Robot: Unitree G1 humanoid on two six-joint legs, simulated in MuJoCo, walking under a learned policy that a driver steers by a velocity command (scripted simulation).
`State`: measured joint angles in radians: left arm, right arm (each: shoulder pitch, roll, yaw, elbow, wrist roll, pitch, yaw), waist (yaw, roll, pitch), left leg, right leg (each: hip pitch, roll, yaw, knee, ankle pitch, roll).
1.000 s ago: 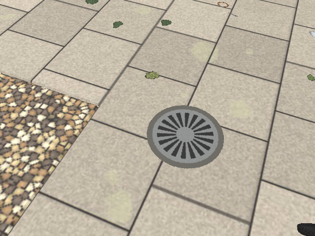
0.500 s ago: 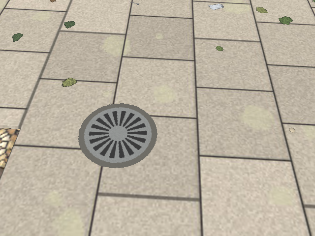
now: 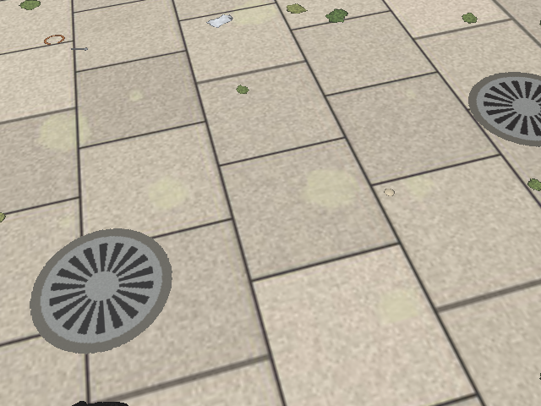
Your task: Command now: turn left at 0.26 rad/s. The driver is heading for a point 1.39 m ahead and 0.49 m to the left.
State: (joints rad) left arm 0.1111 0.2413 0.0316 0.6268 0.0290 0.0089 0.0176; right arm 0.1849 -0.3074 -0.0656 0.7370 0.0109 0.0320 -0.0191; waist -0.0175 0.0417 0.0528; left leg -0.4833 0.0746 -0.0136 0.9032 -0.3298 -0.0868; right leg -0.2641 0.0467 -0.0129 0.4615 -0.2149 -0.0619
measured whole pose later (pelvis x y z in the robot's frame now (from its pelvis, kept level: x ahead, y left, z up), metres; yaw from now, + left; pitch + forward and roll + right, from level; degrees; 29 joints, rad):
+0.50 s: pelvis +0.15 +0.14 -0.01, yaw +23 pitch +2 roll -1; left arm 0.22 0.33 0.05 0.70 0.07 -0.04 -0.04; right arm 0.33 -0.31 -0.05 0.71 -0.02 0.00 0.03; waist -0.02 -0.05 -0.01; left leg -0.27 -0.05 0.02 0.59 -0.37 0.08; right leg -0.49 -0.09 0.00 1.17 -0.35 0.03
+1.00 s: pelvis +0.54 +0.32 +0.00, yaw +31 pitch +1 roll -2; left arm 0.49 0.32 0.06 0.89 0.02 -0.05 -0.02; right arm 0.11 -0.29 0.01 0.69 -0.08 -0.08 0.03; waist 0.06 0.03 0.02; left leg -0.53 0.01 -0.06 1.13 -0.31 0.04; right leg -0.21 0.14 0.06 0.45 -0.25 -0.11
